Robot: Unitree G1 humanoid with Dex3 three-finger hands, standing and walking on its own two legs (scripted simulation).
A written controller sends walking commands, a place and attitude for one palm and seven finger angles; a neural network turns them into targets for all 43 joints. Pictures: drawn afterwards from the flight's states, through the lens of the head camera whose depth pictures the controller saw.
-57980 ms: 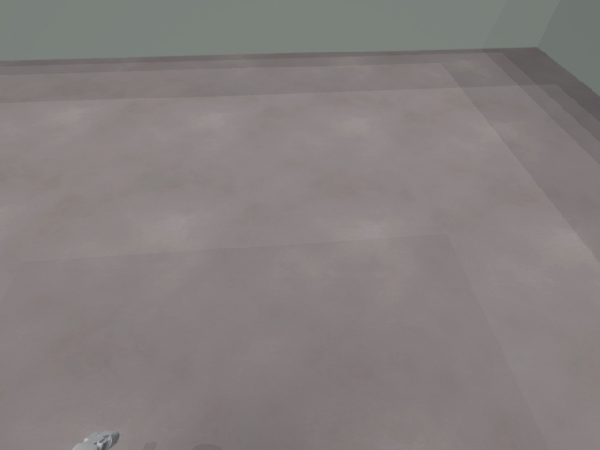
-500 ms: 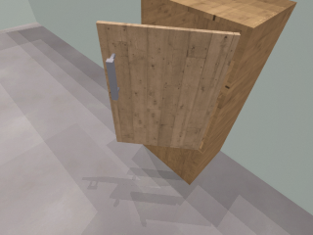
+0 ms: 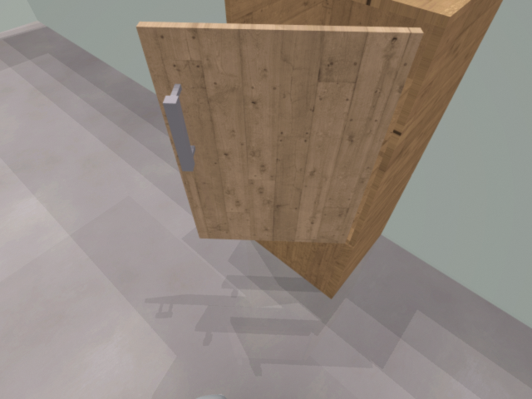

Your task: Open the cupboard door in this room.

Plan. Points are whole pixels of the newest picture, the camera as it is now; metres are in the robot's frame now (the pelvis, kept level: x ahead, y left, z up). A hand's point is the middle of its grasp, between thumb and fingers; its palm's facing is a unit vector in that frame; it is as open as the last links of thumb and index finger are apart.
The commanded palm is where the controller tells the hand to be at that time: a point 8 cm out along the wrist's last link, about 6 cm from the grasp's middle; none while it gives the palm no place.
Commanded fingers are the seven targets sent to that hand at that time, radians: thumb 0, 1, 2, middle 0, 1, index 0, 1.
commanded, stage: come to a stop and stand still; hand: left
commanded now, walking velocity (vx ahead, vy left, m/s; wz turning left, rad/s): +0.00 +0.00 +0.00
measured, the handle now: (182, 129) +0.54 +0.18 +0.09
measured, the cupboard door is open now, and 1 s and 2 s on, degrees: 39 39 39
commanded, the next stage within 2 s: look again from close up in 0.88 s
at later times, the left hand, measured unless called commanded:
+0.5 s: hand out of the picture +0.03 +0.22 -0.16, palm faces +0.03 -0.96 -0.27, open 7.4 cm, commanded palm none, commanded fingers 0.00 0.90 0.90 -0.20 -0.30 -0.20 -0.30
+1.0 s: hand out of the picture -0.01 +0.23 -0.16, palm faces +0.00 -0.97 -0.25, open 7.4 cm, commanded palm none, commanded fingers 0.00 0.90 0.90 -0.20 -0.30 -0.20 -0.30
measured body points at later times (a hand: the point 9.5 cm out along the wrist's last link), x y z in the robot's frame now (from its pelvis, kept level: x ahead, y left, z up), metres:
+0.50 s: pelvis -0.02 +0.01 +0.01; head -0.04 +0.01 +0.46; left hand +0.02 +0.27 -0.14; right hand +0.06 -0.24 -0.13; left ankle -0.01 +0.11 -0.73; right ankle +0.02 -0.09 -0.73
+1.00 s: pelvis -0.03 +0.02 +0.01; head -0.04 +0.03 +0.46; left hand -0.01 +0.28 -0.14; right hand +0.00 -0.24 -0.14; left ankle +0.00 +0.11 -0.73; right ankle +0.02 -0.09 -0.73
